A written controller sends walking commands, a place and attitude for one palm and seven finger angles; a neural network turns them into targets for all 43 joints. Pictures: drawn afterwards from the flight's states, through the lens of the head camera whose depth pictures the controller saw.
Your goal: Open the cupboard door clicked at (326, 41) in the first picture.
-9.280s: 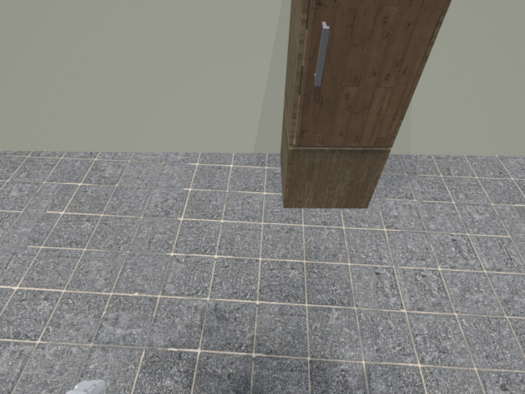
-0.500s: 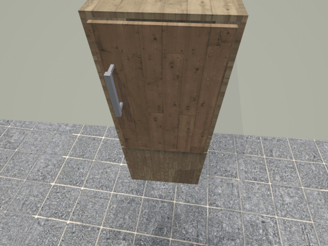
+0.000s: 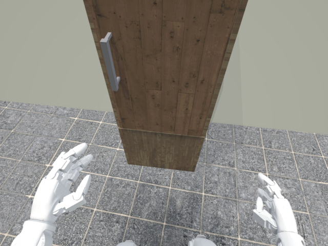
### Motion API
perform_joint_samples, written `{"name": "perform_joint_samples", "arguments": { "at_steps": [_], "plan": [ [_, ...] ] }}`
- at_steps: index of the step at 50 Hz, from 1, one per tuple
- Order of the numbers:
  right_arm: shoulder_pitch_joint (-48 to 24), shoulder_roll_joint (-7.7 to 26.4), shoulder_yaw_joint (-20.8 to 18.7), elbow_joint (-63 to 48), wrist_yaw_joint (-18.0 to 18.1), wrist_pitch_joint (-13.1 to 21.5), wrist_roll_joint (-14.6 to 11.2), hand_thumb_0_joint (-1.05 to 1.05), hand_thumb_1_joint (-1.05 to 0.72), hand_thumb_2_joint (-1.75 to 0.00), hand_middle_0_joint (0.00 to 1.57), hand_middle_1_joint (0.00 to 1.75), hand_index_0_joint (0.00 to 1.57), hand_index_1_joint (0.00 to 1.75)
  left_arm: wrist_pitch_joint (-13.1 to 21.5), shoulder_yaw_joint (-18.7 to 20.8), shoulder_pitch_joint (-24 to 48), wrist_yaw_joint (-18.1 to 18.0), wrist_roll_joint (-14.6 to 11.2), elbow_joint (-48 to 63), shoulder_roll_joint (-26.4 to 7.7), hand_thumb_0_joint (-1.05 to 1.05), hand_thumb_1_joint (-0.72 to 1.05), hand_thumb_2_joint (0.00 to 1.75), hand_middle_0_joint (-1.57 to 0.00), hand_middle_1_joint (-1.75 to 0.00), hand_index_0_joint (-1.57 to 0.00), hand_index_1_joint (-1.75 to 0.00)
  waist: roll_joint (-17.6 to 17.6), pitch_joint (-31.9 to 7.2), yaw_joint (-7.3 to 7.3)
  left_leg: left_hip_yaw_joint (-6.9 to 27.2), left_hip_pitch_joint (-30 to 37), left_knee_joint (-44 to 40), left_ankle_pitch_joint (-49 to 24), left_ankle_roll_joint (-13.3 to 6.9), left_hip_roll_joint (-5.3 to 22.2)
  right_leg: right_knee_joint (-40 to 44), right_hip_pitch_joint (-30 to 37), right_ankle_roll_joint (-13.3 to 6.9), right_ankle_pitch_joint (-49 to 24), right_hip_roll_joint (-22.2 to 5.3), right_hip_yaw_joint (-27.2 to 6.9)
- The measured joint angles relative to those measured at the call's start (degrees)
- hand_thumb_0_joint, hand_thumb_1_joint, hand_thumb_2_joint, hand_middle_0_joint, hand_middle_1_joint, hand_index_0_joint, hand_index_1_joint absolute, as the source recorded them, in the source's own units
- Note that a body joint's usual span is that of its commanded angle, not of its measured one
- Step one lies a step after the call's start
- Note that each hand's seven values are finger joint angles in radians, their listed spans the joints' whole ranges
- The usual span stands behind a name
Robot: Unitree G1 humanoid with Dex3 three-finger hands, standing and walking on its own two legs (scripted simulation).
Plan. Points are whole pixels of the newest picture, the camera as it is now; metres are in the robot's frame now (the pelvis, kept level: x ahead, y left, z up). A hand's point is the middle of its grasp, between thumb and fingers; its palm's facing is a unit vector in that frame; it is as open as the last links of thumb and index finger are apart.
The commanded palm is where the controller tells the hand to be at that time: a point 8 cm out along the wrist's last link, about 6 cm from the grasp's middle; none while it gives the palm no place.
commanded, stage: raise the hand with hooked fingers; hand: left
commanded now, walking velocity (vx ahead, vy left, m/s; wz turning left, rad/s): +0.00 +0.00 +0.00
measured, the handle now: (112, 63) +0.61 +0.21 +0.10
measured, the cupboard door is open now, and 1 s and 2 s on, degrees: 0 0 0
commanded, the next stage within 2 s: move the hooked fingers beside the handle in 1.76 s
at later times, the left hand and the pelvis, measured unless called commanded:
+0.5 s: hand (55, 186) +0.23 +0.25 +0.05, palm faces -0.05 -1.00 -0.05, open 11.1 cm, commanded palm +0.20 +0.30 +0.06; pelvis -0.02 +0.03 -0.01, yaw +1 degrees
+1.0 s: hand (37, 159) +0.27 +0.29 +0.09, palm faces -0.01 -1.00 -0.05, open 13.7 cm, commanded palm +0.25 +0.34 +0.10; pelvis +0.01 +0.03 +0.02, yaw +1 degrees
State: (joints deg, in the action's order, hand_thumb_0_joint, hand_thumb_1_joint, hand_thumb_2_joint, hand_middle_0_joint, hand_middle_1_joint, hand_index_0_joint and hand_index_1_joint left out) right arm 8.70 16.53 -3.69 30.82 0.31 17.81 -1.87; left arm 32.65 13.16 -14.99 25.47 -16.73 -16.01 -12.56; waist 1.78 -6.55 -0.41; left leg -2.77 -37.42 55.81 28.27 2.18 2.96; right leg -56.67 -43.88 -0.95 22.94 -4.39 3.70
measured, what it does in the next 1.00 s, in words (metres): stands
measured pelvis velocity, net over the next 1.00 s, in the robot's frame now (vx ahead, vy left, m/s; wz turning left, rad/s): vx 0.01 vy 0.03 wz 0.02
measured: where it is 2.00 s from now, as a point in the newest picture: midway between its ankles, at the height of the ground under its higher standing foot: outside the picture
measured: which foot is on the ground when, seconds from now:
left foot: down 0.00-1.00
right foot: down 0.00-1.00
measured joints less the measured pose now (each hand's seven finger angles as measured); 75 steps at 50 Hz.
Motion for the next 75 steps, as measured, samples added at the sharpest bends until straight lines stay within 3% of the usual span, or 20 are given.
{"name": "perform_joint_samples", "arguments": {
  "at_steps": [3,6,10,14,20,25,34,49,66,75],
  "plan": [
    [-0.3,1.5,-0.2,-4.0,0.8,-0.8,-0.9,0.01,-0.9,-0.9,0.2,0.3,0.2,0.3,-3.5,0.8,-1.6,3.7,-2.7,0.8,-0.7,0.01,0.63,0.79,-0.22,-0.47,-0.22,-0.47,0.1,0.0,-0.91,0.8,-4.4,5.5,2.1,-0.3,0.1,-4.6,-3.9,-0.1,1.7,0.0,0.2],
    [0.4,1.8,0.2,-5.4,1.9,-1.1,-1.0,0.01,-0.9,-0.9,0.19,0.3,0.2,0.3,-6.7,1.2,-2.7,2.0,-2.6,3.2,-0.7,0.01,0.56,0.76,-0.23,-0.51,-0.23,-0.52,-0.2,0.9,-1.66,2.1,-6.8,9.1,3.3,-0.3,0.4,-6.8,-5.3,-0.1,2.3,0.2,1.1],
    [2.2,0.1,2.4,-3.7,2.7,-1.3,-0.4,0.01,-0.9,-0.9,0.19,0.3,0.2,0.3,-8.2,0.9,-2.0,-1.0,-0.9,8.6,-1.4,0.01,0.46,0.72,-0.23,-0.57,-0.23,-0.57,-0.8,2.0,-2.01,3.6,-8.2,11.3,3.9,-0.4,0.6,-7.3,-5.4,0.0,2.3,0.4,2.4],
    [3.9,-2.6,5.0,-0.4,2.8,-2.2,-0.3,0.01,-0.9,-0.9,0.2,0.3,0.2,0.3,-11.0,1.0,1.3,-0.7,-0.6,10.2,-3.2,0.01,0.37,0.68,-0.24,-0.63,-0.24,-0.63,-1.9,2.6,-1.04,4.2,-8.0,10.9,3.4,-0.8,0.7,-5.6,-4.3,0.3,1.3,0.5,3.1],
    [7.4,-4.9,7.0,1.4,2.5,-3.1,-0.2,0.01,-0.9,-0.89,0.2,0.3,0.2,0.3,-16.3,3.2,2.8,-0.3,-2.1,8.8,-5.6,0.01,0.23,0.62,-0.25,-0.72,-0.25,-0.72,-2.9,2.5,1.22,2.7,-5.6,6.7,1.6,-1.7,0.3,-1.3,-2.1,1.2,-1.0,0.5,1.9],
    [9.7,-3.4,6.7,1.4,2.4,-2.2,0.0,0.01,-0.9,-0.89,0.2,0.3,0.2,0.3,-15.8,4.1,1.8,-1.4,-2.6,8.8,-5.6,0.01,0.12,0.57,-0.26,-0.8,-0.26,-0.8,-3.1,2.2,1.77,1.7,-3.8,4.0,0.6,-2.5,-0.3,1.2,-0.6,1.8,-1.9,0.2,0.9],
    [8.4,0.1,5.1,0.9,3.1,-1.3,-0.3,0.01,-0.9,-0.89,0.2,0.3,0.2,0.3,-15.4,4.4,3.5,-0.9,-2.1,7.8,-6.1,0.0,-0.09,0.48,-0.27,-0.93,-0.27,-0.93,-2.4,2.6,1.01,1.6,-0.8,2.0,0.5,-3.1,-0.9,3.5,2.6,2.4,-2.2,0.0,0.6],
    [5.4,-1.1,7.2,-0.3,3.7,-2.9,-0.3,0.01,-0.9,-0.89,0.2,0.3,0.2,0.3,-19.8,8.2,11.3,2.8,-2.8,1.8,-9.6,-0.01,-0.42,0.34,-0.3,-1.14,-0.3,-1.15,-2.7,3.2,-0.33,2.4,5.0,-3.1,-0.3,-2.5,-0.5,8.5,8.8,2.3,-2.7,0.6,1.7],
    [7.8,0.5,6.8,1.2,4.5,-5.5,-0.6,0.01,-0.9,-0.89,0.2,0.3,0.2,0.3,-21.6,13.0,20.1,7.9,-4.0,-7.9,-13.4,-0.01,-0.5,0.31,-0.3,-1.2,-0.3,-1.2,-3.5,4.0,0.43,1.9,8.4,-7.8,-2.2,-1.6,0.0,12.0,11.2,1.5,-3.8,1.4,1.4],
    [8.6,1.0,6.1,0.5,4.0,-6.1,-0.7,0.01,-0.9,-0.89,0.2,0.3,0.2,0.3,-20.9,13.1,19.7,8.4,-4.1,-9.2,-12.7,-0.01,-0.5,0.31,-0.3,-1.2,-0.3,-1.2,-3.1,4.0,0.91,1.3,8.9,-9.1,-2.9,-1.4,0.1,12.4,11.1,1.2,-4.3,1.6,0.8]
  ]
}}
